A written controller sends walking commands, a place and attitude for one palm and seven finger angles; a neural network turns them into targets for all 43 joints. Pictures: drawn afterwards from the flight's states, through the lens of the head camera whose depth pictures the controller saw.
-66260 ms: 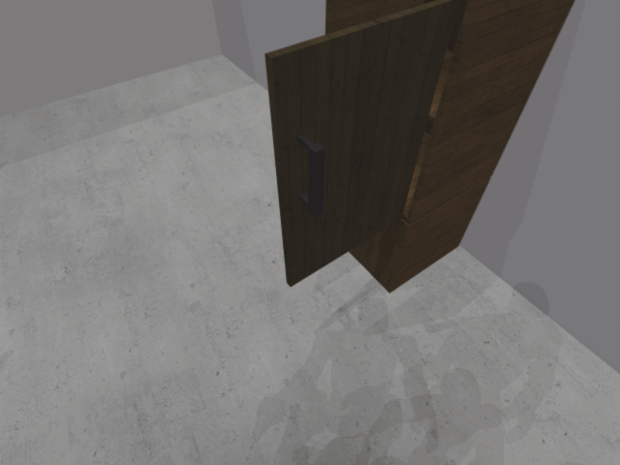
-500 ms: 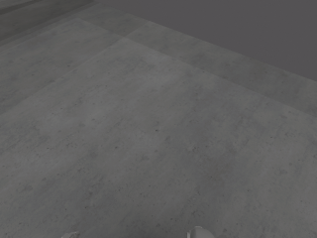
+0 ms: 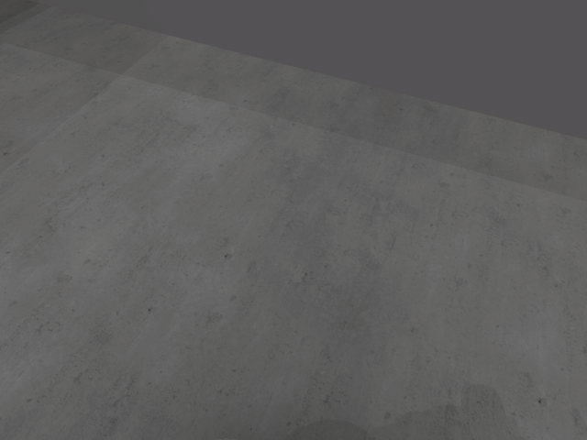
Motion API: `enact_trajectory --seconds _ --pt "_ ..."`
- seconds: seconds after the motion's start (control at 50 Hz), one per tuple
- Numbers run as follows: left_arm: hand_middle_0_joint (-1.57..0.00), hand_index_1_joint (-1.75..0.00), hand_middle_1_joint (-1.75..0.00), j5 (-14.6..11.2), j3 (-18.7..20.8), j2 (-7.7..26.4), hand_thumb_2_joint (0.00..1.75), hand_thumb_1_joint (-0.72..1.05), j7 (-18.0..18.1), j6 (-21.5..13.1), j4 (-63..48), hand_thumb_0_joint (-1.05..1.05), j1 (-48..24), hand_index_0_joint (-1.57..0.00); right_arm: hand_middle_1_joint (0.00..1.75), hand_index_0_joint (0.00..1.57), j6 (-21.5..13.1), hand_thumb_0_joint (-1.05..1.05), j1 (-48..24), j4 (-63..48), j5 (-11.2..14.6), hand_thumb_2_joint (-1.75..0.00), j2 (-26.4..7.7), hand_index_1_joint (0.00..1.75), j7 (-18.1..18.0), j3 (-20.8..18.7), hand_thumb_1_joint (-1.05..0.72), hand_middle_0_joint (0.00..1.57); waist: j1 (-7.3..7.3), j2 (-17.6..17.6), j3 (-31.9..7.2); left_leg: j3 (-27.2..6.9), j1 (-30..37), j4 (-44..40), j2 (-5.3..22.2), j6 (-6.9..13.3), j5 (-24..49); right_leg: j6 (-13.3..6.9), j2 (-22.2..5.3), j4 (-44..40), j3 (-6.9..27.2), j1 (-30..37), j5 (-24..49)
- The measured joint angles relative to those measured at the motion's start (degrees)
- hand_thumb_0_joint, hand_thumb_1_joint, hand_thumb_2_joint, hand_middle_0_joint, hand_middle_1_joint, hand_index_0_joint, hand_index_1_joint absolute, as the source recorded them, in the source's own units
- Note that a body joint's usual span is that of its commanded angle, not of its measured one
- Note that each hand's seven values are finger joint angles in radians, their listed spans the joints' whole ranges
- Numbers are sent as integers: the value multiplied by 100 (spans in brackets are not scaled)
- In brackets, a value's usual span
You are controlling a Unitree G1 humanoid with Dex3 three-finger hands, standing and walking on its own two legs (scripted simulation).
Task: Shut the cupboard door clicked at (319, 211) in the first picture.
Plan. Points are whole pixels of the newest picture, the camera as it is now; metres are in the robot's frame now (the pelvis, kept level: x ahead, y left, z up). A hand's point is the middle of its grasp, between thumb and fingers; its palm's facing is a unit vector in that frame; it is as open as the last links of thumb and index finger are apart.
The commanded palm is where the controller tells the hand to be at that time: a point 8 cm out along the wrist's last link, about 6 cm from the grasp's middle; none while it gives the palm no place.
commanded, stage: turn to face it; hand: left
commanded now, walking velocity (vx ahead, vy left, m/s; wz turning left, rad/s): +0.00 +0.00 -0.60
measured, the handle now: out of the picture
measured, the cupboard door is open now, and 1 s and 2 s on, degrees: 10 10 10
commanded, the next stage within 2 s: none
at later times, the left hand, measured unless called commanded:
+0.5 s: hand (214, 399) +0.19 +0.13 -0.14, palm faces -0.30 -0.91 -0.28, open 7.4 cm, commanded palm none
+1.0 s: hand (235, 362) +0.25 +0.11 -0.15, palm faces -0.55 -0.81 -0.23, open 7.4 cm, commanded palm none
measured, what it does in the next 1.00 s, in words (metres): steps on the spot, turning right: right foot, then left foot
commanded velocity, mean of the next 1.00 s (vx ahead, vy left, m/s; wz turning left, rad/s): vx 0.00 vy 0.00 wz -0.60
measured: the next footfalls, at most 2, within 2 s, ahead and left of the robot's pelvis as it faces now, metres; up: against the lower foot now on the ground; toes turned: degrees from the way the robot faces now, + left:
right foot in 0.36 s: +0.02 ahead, -0.14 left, +0.00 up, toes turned -18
left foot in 0.72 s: +0.15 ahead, +0.08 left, +0.00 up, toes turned -22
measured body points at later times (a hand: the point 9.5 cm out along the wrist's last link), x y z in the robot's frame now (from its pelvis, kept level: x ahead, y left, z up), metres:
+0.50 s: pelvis +0.02 -0.03 +0.00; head +0.05 -0.06 +0.45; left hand +0.20 +0.18 -0.12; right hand -0.02 -0.30 -0.15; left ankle +0.03 +0.11 -0.66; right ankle -0.02 -0.13 -0.73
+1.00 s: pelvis +0.05 -0.01 +0.01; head +0.09 -0.03 +0.46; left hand +0.28 +0.15 -0.13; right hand -0.04 -0.26 -0.13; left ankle +0.11 +0.10 -0.73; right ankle -0.04 -0.11 -0.69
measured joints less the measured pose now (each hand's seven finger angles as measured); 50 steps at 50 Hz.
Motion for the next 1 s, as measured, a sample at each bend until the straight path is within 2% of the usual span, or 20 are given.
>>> enact_trajectory --seconds 0.06,0.1,0.14,0.26,0.3,0.36,0.38,0.42,0.46,0.5,0.6,0.66,0.7,0.72,0.74,0.78,0.82,0.86,0.92,1.0 --pt "-20 -29 -30 19 50 151 90 91 -81 59 -39 1 -160 -20 30 20 -19 0 51 -81 -57 -89 48 30 -10 75 -91 20 -16 19 37 199 239 -197 130 94 -17 86 -52 1499 -368 -460 -347" --pt "-20 -29 -30 16 69 224 90 91 -125 70 -129 1 -258 -20 30 20 -5 0 87 -88 -68 -89 56 30 -12 105 -91 20 -8 61 49 329 401 -406 224 84 53 150 -144 1906 -572 -595 -245" --pt "-20 -29 -30 12 75 269 90 91 -152 82 -223 1 -347 -20 30 20 0 0 128 -75 -67 -89 48 30 -7 110 -91 20 -11 112 46 466 521 -558 310 67 97 195 -236 1919 -694 -610 -120" --pt "-20 -29 -30 36 33 280 90 91 -193 79 -416 0 -600 -20 30 20 18 0 260 6 -71 -89 -49 30 48 29 -91 21 -133 290 65 884 671 -529 557 -45 -30 147 -400 808 -894 -194 49" --pt "-20 -29 -30 37 -2 253 90 91 -201 53 -467 0 -670 -20 30 20 37 0 319 35 -69 -89 -116 30 69 -13 -91 21 -194 365 80 1011 662 -355 654 -113 -157 79 -383 297 -962 52 150" --pt "-20 -29 -30 53 -70 257 90 91 -209 -92 -598 0 -678 -20 30 20 100 0 478 57 -19 -89 -230 30 113 -77 -91 21 -230 380 12 1139 426 329 779 -258 -489 -122 -377 -829 -1001 579 810" --pt "-20 -29 -30 51 -92 205 90 91 -175 -166 -591 0 -706 -20 30 20 160 0 461 84 -1 -89 -307 30 116 -103 -91 21 -232 468 36 916 189 877 796 -321 -872 -184 -313 -737 -983 524 648" --pt "-20 -29 -30 33 -161 85 90 91 -109 -228 -600 0 -697 -20 30 20 298 0 376 130 22 -89 -433 30 67 -135 -91 21 -258 591 106 344 -335 2065 611 -400 -1333 -240 -231 -604 -920 466 521" --pt "-20 -29 -30 21 -199 3 90 91 -53 -213 -602 0 -621 -20 30 20 347 1 290 136 28 -89 -481 30 46 -146 -91 20 -250 576 135 75 -741 2815 449 -470 -1195 -234 -195 -747 -787 513 622" --pt "-20 -29 -30 25 -225 -43 90 91 -31 -168 -564 0 -535 -20 30 20 339 1 235 79 22 -89 -477 30 65 -144 -91 20 -262 512 127 -22 -977 2971 384 -531 -907 -233 -173 -942 -661 578 752" --pt "-20 -30 -30 55 -246 -95 90 90 -59 -114 -460 0 -351 -21 30 19 282 1 159 -96 26 -89 -377 30 105 -121 -91 20 -222 316 56 -115 -998 2194 279 -579 -640 -208 -130 -1175 -363 626 878" --pt "-20 -30 -30 67 -212 -77 90 90 -77 -90 -422 0 -269 -21 30 19 229 1 111 -170 53 -89 -293 30 101 -88 -91 20 -140 185 24 -123 -699 1313 170 -547 -622 -144 -95 -1097 -148 552 843" --pt "-21 -30 -30 46 -176 -44 90 90 -76 -58 -394 0 -213 -21 30 19 153 0 104 -222 69 -89 -246 30 87 -51 -91 20 -104 115 -14 -110 -334 426 95 -511 -250 -69 -47 -926 1 449 756" --pt "-21 -30 -30 21 -159 -31 90 90 -77 -29 -396 0 -172 -21 30 20 89 0 135 -261 59 -89 -249 30 80 -23 -91 20 -105 138 -68 -109 -168 -36 129 -377 113 -30 22 -777 43 355 678" --pt "-21 -30 -30 -4 -131 16 90 90 -81 5 -374 0 -188 -21 30 20 43 0 128 -262 32 -89 -203 30 66 0 -91 20 -102 74 -59 -40 -181 -18 131 -222 225 -24 23 -432 54 210 296" --pt "-20 -30 -30 12 -84 114 90 90 -100 55 -334 1 -220 -21 30 20 8 0 129 -279 -26 -89 -114 30 61 76 -91 20 -65 -2 -4 129 -135 94 213 -70 55 7 23 674 -124 -166 -406" --pt "-20 -30 -30 23 -27 193 90 90 -148 78 -305 1 -265 -20 30 20 -3 0 180 -296 -61 -89 -43 30 49 129 -91 20 -62 -4 39 242 15 -53 314 -54 6 71 -31 1646 -373 -466 -506" --pt "-20 -29 -30 19 15 239 90 91 -191 92 -322 1 -306 -20 30 20 14 0 220 -280 -73 -89 -5 30 35 155 -91 20 -44 31 75 358 182 -280 412 -89 85 139 -141 2049 -586 -597 -395" --pt "-20 -29 -30 12 36 250 90 91 -227 111 -368 1 -359 -20 30 20 29 0 260 -225 -76 -89 -6 30 32 137 -91 21 -44 145 103 547 350 -476 566 -119 148 188 -287 1798 -797 -533 -285" --pt "-20 -29 -30 19 6 217 90 91 -246 86 -412 1 -441 -20 30 20 59 0 300 -140 -72 -89 -88 30 72 55 -91 21 -114 328 120 801 427 -367 776 -221 25 132 -356 728 -964 -134 -163"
